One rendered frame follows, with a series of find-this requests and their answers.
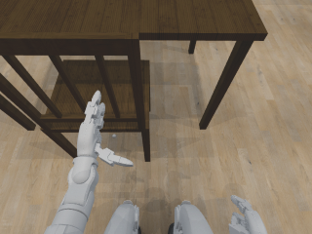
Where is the right robot hand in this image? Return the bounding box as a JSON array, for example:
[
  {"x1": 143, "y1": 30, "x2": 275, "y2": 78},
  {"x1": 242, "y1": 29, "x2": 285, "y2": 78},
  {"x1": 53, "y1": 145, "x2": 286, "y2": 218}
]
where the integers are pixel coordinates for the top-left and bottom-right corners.
[{"x1": 228, "y1": 195, "x2": 268, "y2": 234}]

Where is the right robot shin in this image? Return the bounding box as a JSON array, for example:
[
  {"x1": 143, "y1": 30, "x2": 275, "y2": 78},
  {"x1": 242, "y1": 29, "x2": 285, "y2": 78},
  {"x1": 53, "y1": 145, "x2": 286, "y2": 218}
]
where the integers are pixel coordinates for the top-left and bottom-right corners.
[{"x1": 173, "y1": 200, "x2": 191, "y2": 234}]

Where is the table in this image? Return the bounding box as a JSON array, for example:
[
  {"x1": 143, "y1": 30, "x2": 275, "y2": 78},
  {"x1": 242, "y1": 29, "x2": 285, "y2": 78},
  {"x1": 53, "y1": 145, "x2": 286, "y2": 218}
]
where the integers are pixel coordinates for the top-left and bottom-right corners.
[{"x1": 0, "y1": 0, "x2": 268, "y2": 131}]

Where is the robot shin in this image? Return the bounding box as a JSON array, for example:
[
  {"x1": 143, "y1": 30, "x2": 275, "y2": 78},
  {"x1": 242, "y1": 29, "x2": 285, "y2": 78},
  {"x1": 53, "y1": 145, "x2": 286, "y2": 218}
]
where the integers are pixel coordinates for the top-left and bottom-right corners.
[
  {"x1": 173, "y1": 200, "x2": 191, "y2": 234},
  {"x1": 123, "y1": 200, "x2": 138, "y2": 234}
]

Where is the left robot shin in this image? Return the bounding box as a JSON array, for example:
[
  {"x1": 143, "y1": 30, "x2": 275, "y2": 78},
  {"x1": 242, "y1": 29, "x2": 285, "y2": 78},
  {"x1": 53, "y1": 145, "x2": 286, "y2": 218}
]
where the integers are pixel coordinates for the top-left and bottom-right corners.
[{"x1": 123, "y1": 200, "x2": 138, "y2": 234}]

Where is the left robot hand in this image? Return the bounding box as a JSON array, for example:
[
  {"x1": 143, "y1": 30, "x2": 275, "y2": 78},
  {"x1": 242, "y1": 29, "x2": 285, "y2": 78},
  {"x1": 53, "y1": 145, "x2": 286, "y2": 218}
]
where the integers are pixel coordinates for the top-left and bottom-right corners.
[{"x1": 77, "y1": 90, "x2": 134, "y2": 167}]

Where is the robot left forearm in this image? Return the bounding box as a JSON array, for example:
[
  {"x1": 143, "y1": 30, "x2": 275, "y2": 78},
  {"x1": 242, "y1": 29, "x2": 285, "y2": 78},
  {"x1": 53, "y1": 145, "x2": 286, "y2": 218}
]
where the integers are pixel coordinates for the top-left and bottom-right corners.
[{"x1": 44, "y1": 156, "x2": 99, "y2": 234}]

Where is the chair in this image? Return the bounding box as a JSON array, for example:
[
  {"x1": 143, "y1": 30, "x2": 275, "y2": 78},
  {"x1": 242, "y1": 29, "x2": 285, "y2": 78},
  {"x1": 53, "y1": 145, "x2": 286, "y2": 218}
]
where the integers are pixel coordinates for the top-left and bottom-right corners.
[{"x1": 0, "y1": 32, "x2": 151, "y2": 162}]

